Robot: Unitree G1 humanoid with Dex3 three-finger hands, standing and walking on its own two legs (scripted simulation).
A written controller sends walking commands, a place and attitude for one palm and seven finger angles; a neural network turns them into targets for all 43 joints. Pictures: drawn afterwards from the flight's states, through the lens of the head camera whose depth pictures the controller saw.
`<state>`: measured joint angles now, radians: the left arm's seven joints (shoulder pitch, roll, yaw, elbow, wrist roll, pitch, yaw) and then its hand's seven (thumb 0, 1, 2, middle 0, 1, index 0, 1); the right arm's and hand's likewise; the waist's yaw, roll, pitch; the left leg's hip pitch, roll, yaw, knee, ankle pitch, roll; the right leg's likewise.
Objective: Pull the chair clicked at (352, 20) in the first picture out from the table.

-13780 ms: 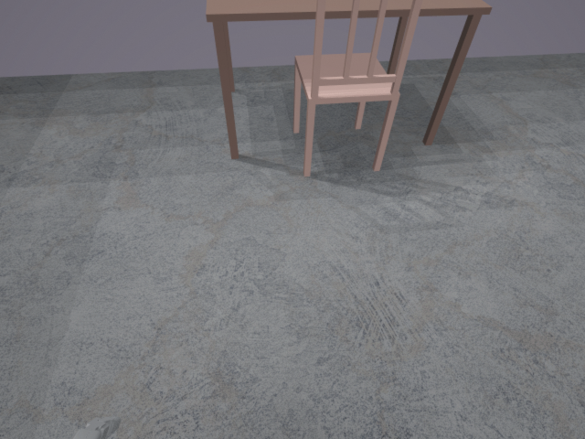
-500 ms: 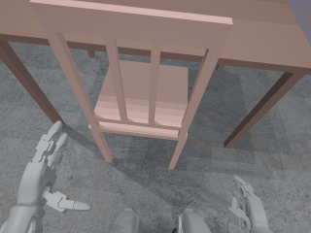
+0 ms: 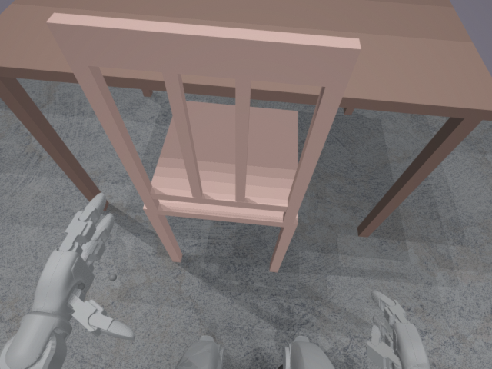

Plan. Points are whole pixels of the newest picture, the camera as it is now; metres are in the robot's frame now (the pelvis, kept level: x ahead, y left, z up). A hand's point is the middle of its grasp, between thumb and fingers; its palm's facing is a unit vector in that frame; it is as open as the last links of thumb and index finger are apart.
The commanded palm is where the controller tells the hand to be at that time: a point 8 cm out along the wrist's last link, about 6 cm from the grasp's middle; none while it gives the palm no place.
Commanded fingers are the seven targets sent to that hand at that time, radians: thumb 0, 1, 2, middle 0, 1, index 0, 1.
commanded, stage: raise the hand toward the chair's back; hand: left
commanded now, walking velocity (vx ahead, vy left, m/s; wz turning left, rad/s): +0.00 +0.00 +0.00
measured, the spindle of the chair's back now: (187, 147) +0.50 +0.14 +0.01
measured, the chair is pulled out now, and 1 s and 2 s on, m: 0.00 0.00 0.00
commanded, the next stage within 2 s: aim the fingers beside a spindle in 0.32 s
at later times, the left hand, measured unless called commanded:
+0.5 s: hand (117, 283) +0.23 +0.19 +0.04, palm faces -0.02 -0.99 -0.10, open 16.9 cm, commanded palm +0.21 +0.25 +0.04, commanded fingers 0.00 -0.50 0.30 -0.06 -0.08 -0.06 -0.08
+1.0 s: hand (148, 258) +0.28 +0.16 +0.02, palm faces -0.08 -0.99 -0.06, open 16.9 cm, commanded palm +0.26 +0.22 +0.02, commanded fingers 0.00 -0.50 0.30 -0.06 -0.08 -0.06 -0.08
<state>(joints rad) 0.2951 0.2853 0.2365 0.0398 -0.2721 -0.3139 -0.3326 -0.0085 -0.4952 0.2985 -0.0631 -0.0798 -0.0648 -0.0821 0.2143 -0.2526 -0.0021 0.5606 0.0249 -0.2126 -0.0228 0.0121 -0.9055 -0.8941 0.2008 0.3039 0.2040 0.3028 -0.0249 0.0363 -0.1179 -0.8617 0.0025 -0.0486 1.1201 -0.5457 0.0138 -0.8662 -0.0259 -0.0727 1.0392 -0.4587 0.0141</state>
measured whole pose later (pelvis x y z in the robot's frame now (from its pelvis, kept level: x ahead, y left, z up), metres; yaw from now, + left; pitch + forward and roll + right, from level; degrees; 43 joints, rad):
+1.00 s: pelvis -0.01 -0.01 -0.01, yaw +0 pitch +19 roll -2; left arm 0.11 0.24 0.19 0.18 -0.23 -0.39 -0.28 -0.01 -0.50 0.30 -0.06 -0.08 -0.07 -0.08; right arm 0.22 -0.27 0.00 0.57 0.01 -0.23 -0.01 0.01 -0.91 -0.89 0.20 0.30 0.20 0.30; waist -0.03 0.04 -0.12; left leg -0.95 0.00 -0.04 1.17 -0.55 0.00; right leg -0.97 -0.03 -0.07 1.12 -0.47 0.00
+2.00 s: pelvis -0.02 -0.02 -0.04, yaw -1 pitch +23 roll -1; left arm -0.28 0.20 0.19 0.49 -0.13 -0.44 -0.14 -0.01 -0.50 0.30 -0.07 -0.08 -0.07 -0.08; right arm 0.22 -0.26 -0.01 0.58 -0.02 -0.10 0.03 0.01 -0.91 -0.89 0.20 0.30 0.20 0.30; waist -0.06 0.03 -0.14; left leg -1.12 0.00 -0.02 1.29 -0.58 0.00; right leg -1.17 -0.02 -0.04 1.26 -0.50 -0.01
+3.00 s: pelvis -0.02 -0.01 -0.04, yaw -1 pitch +23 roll -2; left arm -0.26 0.19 0.13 0.46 -0.14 -0.46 -0.15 -0.01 -0.50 0.30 -0.06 -0.08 -0.07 -0.08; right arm 0.22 -0.27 -0.01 0.57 -0.01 -0.08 0.03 0.01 -0.91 -0.89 0.20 0.30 0.20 0.30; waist -0.05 0.04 -0.14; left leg -1.13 0.00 -0.03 1.30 -0.58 0.01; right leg -1.15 -0.03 -0.04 1.25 -0.49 0.00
